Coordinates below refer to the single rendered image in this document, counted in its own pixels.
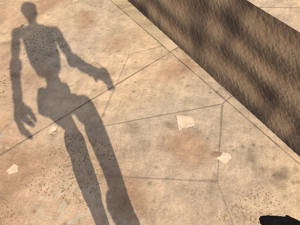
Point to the right robot hand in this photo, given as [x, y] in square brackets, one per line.
[278, 220]

